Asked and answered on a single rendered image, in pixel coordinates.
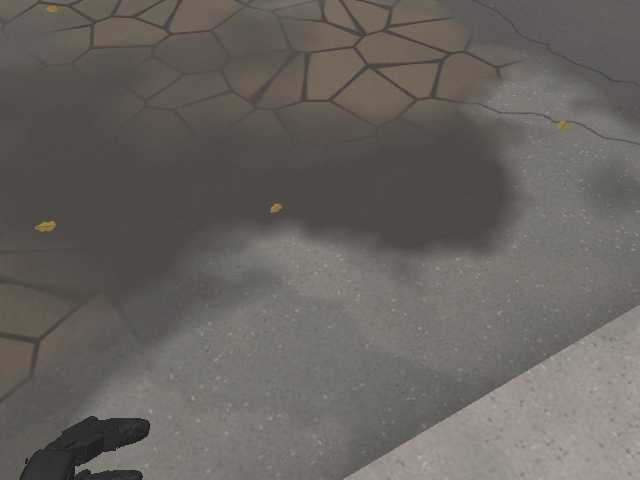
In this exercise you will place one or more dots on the left robot hand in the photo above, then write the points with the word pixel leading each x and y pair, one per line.
pixel 81 443

